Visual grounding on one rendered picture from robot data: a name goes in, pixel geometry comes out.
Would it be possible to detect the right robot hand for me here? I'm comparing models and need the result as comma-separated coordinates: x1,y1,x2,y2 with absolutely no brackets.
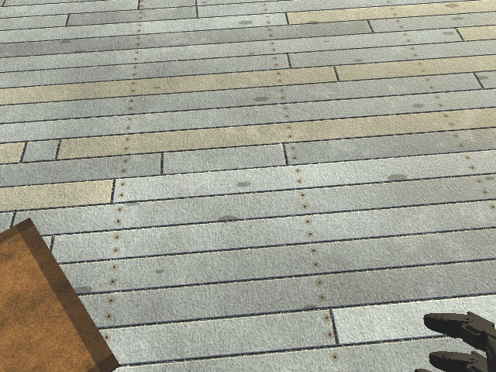
415,312,496,372

